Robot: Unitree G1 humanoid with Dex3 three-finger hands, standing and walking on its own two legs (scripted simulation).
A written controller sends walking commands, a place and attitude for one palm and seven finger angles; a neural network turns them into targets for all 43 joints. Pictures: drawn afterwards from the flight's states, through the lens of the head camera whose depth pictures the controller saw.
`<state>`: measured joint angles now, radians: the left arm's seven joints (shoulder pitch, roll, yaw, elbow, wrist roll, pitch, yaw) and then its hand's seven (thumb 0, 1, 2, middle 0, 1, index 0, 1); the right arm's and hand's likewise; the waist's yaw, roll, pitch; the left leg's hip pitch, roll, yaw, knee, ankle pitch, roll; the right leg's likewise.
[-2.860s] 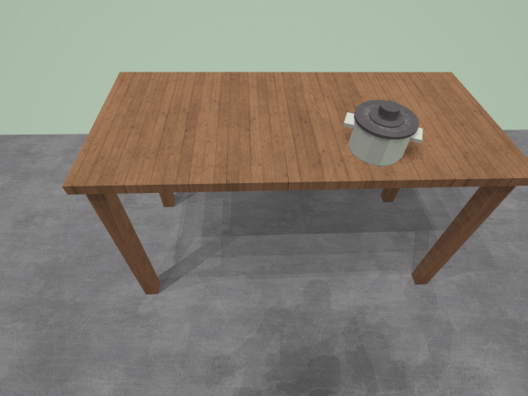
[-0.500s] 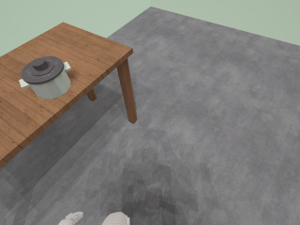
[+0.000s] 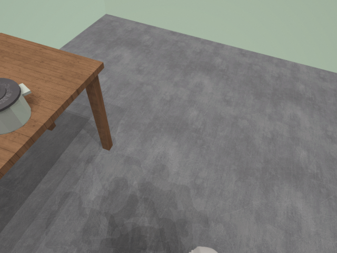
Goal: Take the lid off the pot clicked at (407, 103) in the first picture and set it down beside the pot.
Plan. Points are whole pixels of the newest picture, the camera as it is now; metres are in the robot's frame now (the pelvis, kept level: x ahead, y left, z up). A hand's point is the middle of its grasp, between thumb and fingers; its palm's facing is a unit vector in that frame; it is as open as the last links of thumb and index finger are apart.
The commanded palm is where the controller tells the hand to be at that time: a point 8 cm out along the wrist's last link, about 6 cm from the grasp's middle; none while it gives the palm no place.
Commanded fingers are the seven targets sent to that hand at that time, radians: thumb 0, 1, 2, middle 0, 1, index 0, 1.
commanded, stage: walk to a spot facing it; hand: left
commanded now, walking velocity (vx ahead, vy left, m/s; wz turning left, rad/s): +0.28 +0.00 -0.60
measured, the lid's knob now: out of the picture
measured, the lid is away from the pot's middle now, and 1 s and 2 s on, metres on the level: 0.00 0.00 0.00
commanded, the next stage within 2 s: turn to face it in 1.16 s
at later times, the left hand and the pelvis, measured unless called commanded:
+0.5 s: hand (138, 227) +0.21 +0.09 -0.16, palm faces -0.26 -0.94 -0.22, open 7.4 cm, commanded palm none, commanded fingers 0.00 0.90 0.90 -0.20 -0.30 -0.20 -0.30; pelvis +0.11 -0.08 +0.00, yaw -16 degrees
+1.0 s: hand (157, 153) +0.46 +0.06 -0.17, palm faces -0.41 -0.89 -0.18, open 7.4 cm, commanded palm none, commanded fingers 0.00 0.90 0.90 -0.20 -0.30 -0.20 -0.30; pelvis +0.33 -0.09 +0.00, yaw -29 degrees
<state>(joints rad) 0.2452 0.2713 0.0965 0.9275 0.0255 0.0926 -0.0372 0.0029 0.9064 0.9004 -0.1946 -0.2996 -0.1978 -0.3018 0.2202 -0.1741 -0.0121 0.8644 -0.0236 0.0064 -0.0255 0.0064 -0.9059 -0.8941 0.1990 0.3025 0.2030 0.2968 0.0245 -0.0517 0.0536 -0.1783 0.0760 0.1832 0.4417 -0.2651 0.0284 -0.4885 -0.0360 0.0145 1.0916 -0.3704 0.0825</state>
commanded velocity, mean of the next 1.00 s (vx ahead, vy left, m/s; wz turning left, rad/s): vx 0.34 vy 0.00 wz -0.45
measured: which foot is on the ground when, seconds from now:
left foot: down 0.00-0.26, up 0.28-0.68, down 0.70-1.00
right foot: up 0.00-0.24, down 0.26-0.70, up 0.72-1.00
